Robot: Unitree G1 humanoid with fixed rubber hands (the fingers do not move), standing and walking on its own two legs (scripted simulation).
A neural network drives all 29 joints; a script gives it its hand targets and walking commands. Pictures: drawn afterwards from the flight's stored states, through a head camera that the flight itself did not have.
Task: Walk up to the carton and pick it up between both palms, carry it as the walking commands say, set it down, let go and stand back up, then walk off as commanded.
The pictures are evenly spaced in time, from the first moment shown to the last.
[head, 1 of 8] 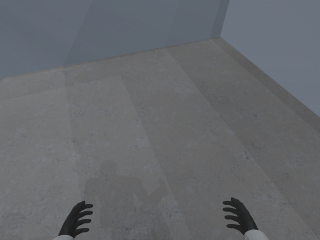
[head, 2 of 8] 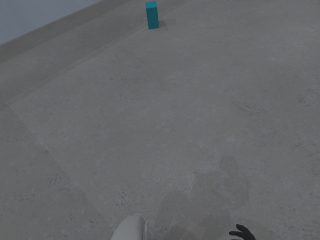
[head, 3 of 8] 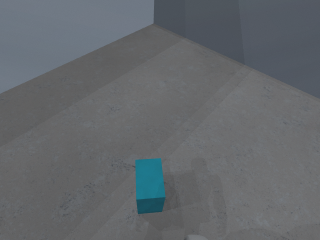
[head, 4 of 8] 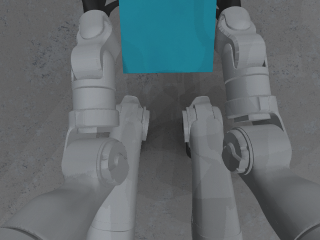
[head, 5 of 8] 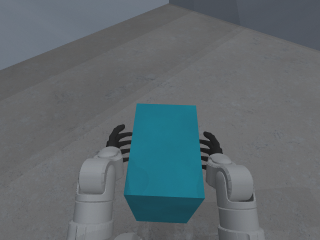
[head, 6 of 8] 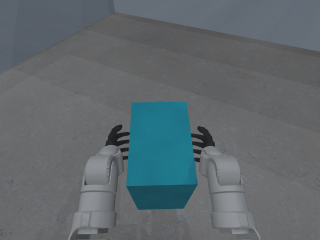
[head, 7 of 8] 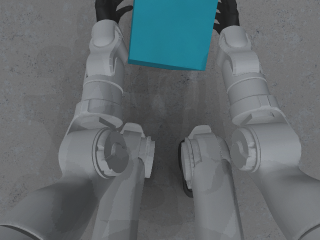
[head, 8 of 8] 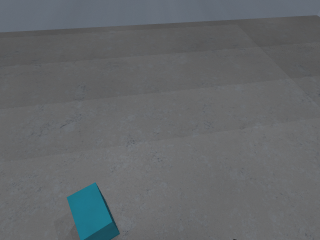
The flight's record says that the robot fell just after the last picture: no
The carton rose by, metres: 0.65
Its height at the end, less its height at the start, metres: +0.00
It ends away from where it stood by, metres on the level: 2.45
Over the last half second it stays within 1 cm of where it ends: yes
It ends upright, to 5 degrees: yes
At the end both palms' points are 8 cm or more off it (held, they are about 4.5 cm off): yes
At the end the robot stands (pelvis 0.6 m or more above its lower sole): yes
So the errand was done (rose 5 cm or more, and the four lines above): yes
